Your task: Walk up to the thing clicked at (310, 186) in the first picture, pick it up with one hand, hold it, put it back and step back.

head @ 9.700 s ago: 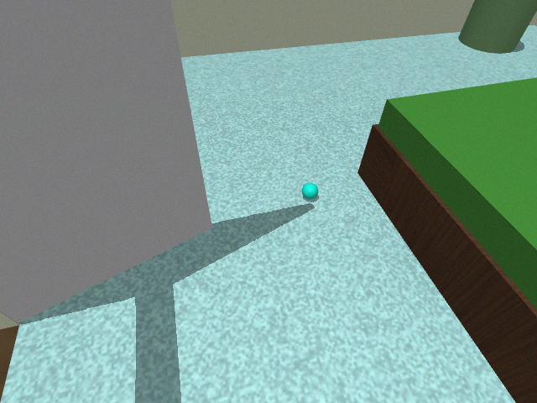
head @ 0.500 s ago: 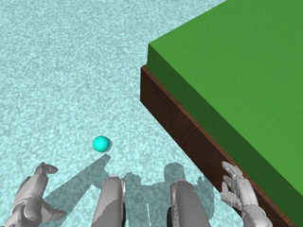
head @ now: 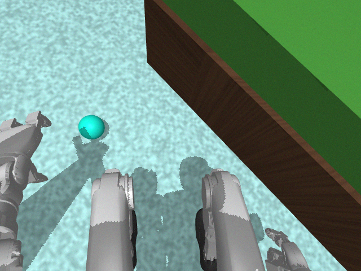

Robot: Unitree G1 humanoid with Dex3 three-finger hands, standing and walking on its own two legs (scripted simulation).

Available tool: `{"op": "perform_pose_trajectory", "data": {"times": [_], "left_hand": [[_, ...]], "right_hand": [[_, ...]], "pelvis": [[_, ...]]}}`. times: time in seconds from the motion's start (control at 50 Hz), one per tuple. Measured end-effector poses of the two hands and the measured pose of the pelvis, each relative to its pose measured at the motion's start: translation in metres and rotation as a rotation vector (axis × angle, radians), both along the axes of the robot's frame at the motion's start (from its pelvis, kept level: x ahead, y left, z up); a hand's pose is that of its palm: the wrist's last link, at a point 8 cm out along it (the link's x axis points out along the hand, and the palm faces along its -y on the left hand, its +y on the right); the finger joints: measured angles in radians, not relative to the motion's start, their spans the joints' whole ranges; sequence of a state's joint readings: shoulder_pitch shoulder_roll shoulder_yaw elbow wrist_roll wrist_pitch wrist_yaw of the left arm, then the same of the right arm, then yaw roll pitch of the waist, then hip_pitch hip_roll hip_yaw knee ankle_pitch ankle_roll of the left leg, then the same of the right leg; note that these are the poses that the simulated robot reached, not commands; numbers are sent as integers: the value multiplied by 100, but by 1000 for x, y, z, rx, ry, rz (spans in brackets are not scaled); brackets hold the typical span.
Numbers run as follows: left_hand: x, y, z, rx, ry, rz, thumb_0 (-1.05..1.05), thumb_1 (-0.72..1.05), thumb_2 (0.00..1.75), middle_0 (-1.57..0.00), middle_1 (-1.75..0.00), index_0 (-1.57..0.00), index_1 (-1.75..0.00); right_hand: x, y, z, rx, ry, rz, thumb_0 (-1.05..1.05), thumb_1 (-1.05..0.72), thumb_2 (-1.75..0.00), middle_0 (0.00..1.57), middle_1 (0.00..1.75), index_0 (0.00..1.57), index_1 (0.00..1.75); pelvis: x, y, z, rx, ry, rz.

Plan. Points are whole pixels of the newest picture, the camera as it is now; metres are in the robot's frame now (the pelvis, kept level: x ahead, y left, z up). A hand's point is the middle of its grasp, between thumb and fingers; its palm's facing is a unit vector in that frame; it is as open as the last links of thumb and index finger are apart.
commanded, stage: rise first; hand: left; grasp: from above
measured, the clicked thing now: (91, 127) +0.51 +0.29 -0.36
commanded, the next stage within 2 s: none
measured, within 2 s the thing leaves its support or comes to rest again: neither
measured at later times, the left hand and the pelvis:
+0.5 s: hand (50, 140) +0.41 +0.34 -0.20, palm faces -0.45 -0.05 -0.89, open 14.2 cm; pelvis +0.00 +0.00 -0.05, yaw -2 degrees
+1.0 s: hand (61, 134) +0.44 +0.33 -0.24, palm faces -0.45 -0.06 -0.89, open 14.2 cm; pelvis +0.01 +0.00 -0.07, yaw -4 degrees
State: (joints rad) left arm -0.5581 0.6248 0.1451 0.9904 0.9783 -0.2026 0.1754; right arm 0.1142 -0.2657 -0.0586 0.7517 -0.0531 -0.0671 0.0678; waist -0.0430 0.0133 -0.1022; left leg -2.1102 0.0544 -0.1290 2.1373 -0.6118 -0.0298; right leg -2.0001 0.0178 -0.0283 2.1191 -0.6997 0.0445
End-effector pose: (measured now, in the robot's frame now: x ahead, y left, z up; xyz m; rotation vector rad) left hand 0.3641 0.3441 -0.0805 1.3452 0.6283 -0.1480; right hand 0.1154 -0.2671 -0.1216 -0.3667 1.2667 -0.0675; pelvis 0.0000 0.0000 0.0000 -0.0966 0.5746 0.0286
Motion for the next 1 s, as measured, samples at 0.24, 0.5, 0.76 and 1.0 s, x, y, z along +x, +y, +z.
{"op": "perform_pose_trajectory", "data": {"times": [0.24, 0.5, 0.76, 1.0], "left_hand": [[36, -4, -34, 72, -23, -134, 0, -55, 105, -7, -102, -6, -103], [54, -6, -63, 117, -26, -199, 0, -53, 101, -8, -101, -7, -101], [70, -10, -85, 119, -35, -183, 0, -53, 100, -8, -102, -8, -102], [81, -15, -97, 114, -29, -178, 0, -53, 100, -8, -103, -8, -103]], "right_hand": [[-31, -7, -16, -55, 96, -21, 0, -89, -90, 21, 30, 20, 30], [-26, -6, -37, -59, 114, 10, 0, -91, -90, 21, 30, 20, 30], [-29, -1, -50, -52, 136, 25, 0, -91, -90, 21, 30, 20, 30], [-38, -3, -54, -53, 176, 16, 0, -91, -90, 21, 30, 20, 30]], "pelvis": [[-1, 4, -31, -22, -9, -8], [1, 4, -55, -29, -12, -21], [5, 4, -68, -34, -7, -32], [9, 3, -74, -38, -2, -39]]}}
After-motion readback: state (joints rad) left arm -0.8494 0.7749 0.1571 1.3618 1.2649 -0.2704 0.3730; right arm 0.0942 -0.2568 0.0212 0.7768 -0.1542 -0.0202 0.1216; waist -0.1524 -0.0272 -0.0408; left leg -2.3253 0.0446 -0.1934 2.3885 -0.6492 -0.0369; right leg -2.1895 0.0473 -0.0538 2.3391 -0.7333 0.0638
